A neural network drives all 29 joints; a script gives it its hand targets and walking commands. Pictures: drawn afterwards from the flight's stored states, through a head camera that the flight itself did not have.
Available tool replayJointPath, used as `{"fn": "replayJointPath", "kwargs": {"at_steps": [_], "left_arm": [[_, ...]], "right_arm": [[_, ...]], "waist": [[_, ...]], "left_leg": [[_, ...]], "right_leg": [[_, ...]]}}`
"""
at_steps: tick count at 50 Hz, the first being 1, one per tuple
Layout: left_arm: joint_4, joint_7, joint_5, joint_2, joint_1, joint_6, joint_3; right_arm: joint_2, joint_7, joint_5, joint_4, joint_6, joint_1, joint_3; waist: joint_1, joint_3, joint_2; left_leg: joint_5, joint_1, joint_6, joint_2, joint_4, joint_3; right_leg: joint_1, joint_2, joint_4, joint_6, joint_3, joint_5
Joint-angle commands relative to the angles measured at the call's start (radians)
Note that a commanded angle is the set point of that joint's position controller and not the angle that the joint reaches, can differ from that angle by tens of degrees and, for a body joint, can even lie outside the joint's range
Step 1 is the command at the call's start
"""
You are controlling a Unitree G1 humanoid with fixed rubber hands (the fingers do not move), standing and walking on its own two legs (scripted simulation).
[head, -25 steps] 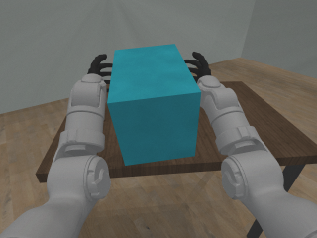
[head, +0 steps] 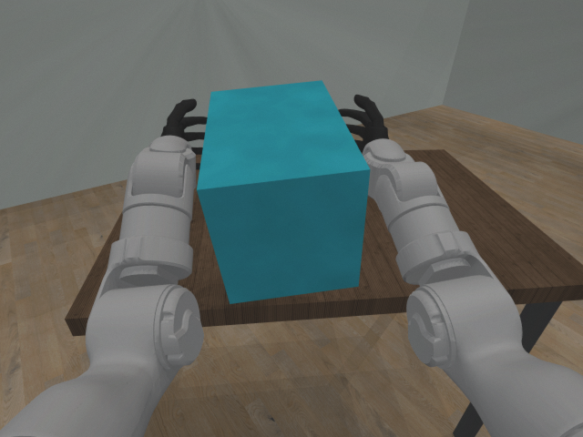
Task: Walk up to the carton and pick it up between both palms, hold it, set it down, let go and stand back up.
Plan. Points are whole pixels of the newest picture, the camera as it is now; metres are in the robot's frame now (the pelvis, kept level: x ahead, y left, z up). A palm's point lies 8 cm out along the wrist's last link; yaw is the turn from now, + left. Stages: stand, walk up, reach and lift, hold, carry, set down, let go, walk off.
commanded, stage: hold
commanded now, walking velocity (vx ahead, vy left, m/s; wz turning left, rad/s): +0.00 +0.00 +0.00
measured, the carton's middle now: (279, 182) +0.38 +0.03 +0.24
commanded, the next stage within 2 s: none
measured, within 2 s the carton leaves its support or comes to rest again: neither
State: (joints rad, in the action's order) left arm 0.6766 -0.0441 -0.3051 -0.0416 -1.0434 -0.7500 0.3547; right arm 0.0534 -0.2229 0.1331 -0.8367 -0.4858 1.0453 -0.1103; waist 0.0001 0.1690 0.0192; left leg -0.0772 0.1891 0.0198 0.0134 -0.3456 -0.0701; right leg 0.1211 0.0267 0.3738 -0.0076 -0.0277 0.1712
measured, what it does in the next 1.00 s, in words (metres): stands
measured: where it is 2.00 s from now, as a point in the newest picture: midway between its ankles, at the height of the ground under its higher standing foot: outside the picture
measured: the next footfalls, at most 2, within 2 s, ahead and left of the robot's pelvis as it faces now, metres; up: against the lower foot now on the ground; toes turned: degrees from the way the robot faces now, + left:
none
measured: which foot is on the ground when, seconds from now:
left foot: down 0.00-1.00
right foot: down 0.00-1.00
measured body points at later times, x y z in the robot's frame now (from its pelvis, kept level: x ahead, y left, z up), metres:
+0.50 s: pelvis +0.00 +0.00 +0.00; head -0.10 +0.01 +0.44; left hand +0.38 +0.16 +0.29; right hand +0.39 -0.10 +0.29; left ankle +0.08 +0.10 -0.74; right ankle +0.03 -0.12 -0.74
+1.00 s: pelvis +0.00 +0.00 +0.00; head -0.10 +0.01 +0.44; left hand +0.38 +0.16 +0.29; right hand +0.39 -0.10 +0.29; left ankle +0.08 +0.10 -0.74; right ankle +0.03 -0.12 -0.74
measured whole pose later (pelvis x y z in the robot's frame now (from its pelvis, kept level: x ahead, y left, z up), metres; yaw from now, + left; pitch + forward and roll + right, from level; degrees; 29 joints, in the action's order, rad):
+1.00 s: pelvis +0.00 +0.00 +0.00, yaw +0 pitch -5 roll -1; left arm 0.68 -0.04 -0.30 -0.04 -1.04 -0.75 0.35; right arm 0.05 -0.22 0.13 -0.84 -0.49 1.05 -0.11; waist 0.00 0.17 0.02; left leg -0.08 0.19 0.02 0.01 -0.35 -0.07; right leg 0.12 0.03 0.37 -0.01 -0.03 0.17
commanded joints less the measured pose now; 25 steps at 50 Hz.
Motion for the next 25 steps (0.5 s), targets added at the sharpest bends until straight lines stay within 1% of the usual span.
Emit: {"fn": "replayJointPath", "kwargs": {"at_steps": [1, 2, 3, 4, 5, 6, 7, 9, 11, 14, 16, 17, 18, 19, 20, 21, 22, 23, 25], "left_arm": [[-0.241, 0.156, 0.24, 0.717, -0.741, 0.066, -0.382], [-0.248, 0.155, 0.236, 0.721, -0.737, 0.066, -0.384], [-0.248, 0.155, 0.233, 0.714, -0.733, 0.065, -0.378], [-0.235, 0.155, 0.231, 0.716, -0.728, 0.063, -0.377], [-0.237, 0.155, 0.231, 0.715, -0.732, 0.063, -0.371], [-0.248, 0.156, 0.233, 0.713, -0.731, 0.063, -0.374], [-0.238, 0.156, 0.235, 0.715, -0.728, 0.061, -0.378], [-0.234, 0.157, 0.237, 0.716, -0.733, 0.061, -0.379], [-0.255, 0.155, 0.239, 0.716, -0.741, 0.065, -0.384], [-0.259, 0.155, 0.239, 0.722, -0.732, 0.064, -0.388], [-0.247, 0.153, 0.234, 0.717, -0.73, 0.062, -0.38], [-0.247, 0.154, 0.236, 0.716, -0.736, 0.063, -0.377], [-0.246, 0.154, 0.239, 0.719, -0.727, 0.061, -0.381], [-0.247, 0.155, 0.236, 0.72, -0.734, 0.062, -0.383], [-0.265, 0.154, 0.238, 0.719, -0.734, 0.062, -0.386], [-0.253, 0.153, 0.241, 0.723, -0.738, 0.062, -0.389], [-0.265, 0.154, 0.239, 0.722, -0.734, 0.062, -0.39], [-0.248, 0.154, 0.238, 0.721, -0.737, 0.06, -0.386], [-0.25, 0.156, 0.231, 0.712, -0.722, 0.059, -0.375]], "right_arm": [[-0.607, 0.057, 0.222, 0.243, 0.044, 0.858, 0.229], [-0.614, 0.055, 0.225, 0.255, 0.047, 0.864, 0.236], [-0.61, 0.056, 0.226, 0.243, 0.043, 0.858, 0.237], [-0.603, 0.056, 0.223, 0.241, 0.045, 0.861, 0.233], [-0.615, 0.056, 0.224, 0.244, 0.044, 0.864, 0.235], [-0.612, 0.056, 0.228, 0.25, 0.045, 0.859, 0.24], [-0.604, 0.056, 0.227, 0.252, 0.044, 0.865, 0.236], [-0.603, 0.055, 0.224, 0.245, 0.043, 0.864, 0.232], [-0.614, 0.055, 0.227, 0.255, 0.045, 0.869, 0.237], [-0.61, 0.053, 0.227, 0.255, 0.044, 0.858, 0.237], [-0.601, 0.054, 0.232, 0.246, 0.041, 0.857, 0.235], [-0.609, 0.054, 0.227, 0.248, 0.04, 0.858, 0.237], [-0.605, 0.054, 0.228, 0.252, 0.042, 0.854, 0.234], [-0.602, 0.054, 0.226, 0.25, 0.043, 0.862, 0.23], [-0.606, 0.054, 0.231, 0.254, 0.043, 0.854, 0.236], [-0.608, 0.054, 0.231, 0.261, 0.043, 0.868, 0.24], [-0.613, 0.053, 0.235, 0.266, 0.044, 0.86, 0.243], [-0.6, 0.054, 0.229, 0.248, 0.041, 0.861, 0.232], [-0.603, 0.054, 0.229, 0.25, 0.04, 0.856, 0.235]], "waist": [[-0.142, 0.297, -0.058], [-0.137, 0.316, -0.057], [-0.134, 0.306, -0.055], [-0.137, 0.291, -0.06], [-0.135, 0.296, -0.051], [-0.134, 0.308, -0.052], [-0.14, 0.297, -0.05], [-0.141, 0.293, -0.057], [-0.135, 0.316, -0.05], [-0.141, 0.309, -0.057], [-0.14, 0.307, -0.06], [-0.139, 0.307, -0.052], [-0.143, 0.307, -0.056], [-0.14, 0.303, -0.056], [-0.142, 0.32, -0.061], [-0.138, 0.312, -0.063], [-0.14, 0.322, -0.062], [-0.146, 0.296, -0.065], [-0.138, 0.308, -0.053]], "left_leg": [[-0.073, -0.227, -0.041, -0.011, 0.013, 0.065], [-0.061, -0.233, -0.038, -0.011, 0.014, 0.065], [-0.066, -0.235, -0.038, -0.01, 0.012, 0.065], [-0.071, -0.228, -0.04, -0.01, 0.012, 0.068], [-0.063, -0.231, -0.038, -0.01, 0.012, 0.065], [-0.053, -0.235, -0.039, -0.011, 0.011, 0.065], [-0.064, -0.233, -0.04, -0.012, 0.011, 0.065], [-0.065, -0.231, -0.042, -0.011, 0.012, 0.067], [-0.061, -0.237, -0.037, -0.01, 0.011, 0.065], [-0.041, -0.239, -0.043, -0.009, 0.006, 0.067], [-0.052, -0.241, -0.043, -0.008, 0.01, 0.069], [-0.068, -0.233, -0.039, -0.011, 0.012, 0.065], [-0.055, -0.236, -0.041, -0.01, 0.01, 0.067], [-0.066, -0.232, -0.04, -0.008, 0.012, 0.067], [-0.042, -0.247, -0.042, -0.011, 0.006, 0.068], [-0.051, -0.238, -0.042, -0.012, 0.007, 0.067], [-0.041, -0.244, -0.043, -0.012, 0.005, 0.067], [-0.062, -0.238, -0.044, -0.01, 0.01, 0.068], [-0.046, -0.242, -0.041, -0.01, 0.011, 0.068]], "right_leg": [[-0.011, 0.023, -0.164, 0.042, -0.004, -0.067], [-0.02, 0.024, -0.16, 0.042, -0.003, -0.076], [-0.013, 0.024, -0.163, 0.042, -0.004, -0.072], [-0.008, 0.024, -0.164, 0.04, -0.005, -0.064], [-0.014, 0.025, -0.164, 0.043, -0.004, -0.071], [-0.017, 0.024, -0.163, 0.043, -0.005, -0.081], [-0.01, 0.026, -0.164, 0.043, -0.002, -0.07], [-0.01, 0.024, -0.166, 0.042, -0.003, -0.071], [-0.012, 0.024, -0.163, 0.043, -0.005, -0.074], [-0.019, 0.028, -0.16, 0.041, -0.002, -0.092], [-0.016, 0.027, -0.162, 0.042, -0.003, -0.083], [-0.013, 0.025, -0.166, 0.043, -0.005, -0.066], [-0.018, 0.025, -0.162, 0.042, -0.004, -0.084], [-0.014, 0.025, -0.164, 0.041, -0.003, -0.069], [-0.023, 0.027, -0.157, 0.041, -0.003, -0.096], [-0.017, 0.026, -0.159, 0.041, -0.003, -0.084], [-0.023, 0.027, -0.159, 0.042, -0.003, -0.096], [-0.009, 0.026, -0.163, 0.041, -0.001, -0.073], [-0.022, 0.028, -0.162, 0.042, -0.003, -0.087]]}}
